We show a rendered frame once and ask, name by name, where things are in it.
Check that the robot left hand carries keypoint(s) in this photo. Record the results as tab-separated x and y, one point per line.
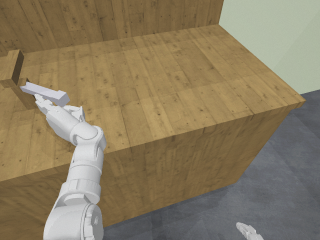
61	119

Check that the robot left forearm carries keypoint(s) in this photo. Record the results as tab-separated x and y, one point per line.
84	174

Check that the tap lever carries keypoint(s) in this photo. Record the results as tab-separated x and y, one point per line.
60	98

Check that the left robot upper arm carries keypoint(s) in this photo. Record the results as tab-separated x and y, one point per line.
75	222

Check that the robot right hand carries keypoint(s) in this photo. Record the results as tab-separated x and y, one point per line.
248	231

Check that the counter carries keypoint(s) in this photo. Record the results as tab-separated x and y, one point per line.
184	107

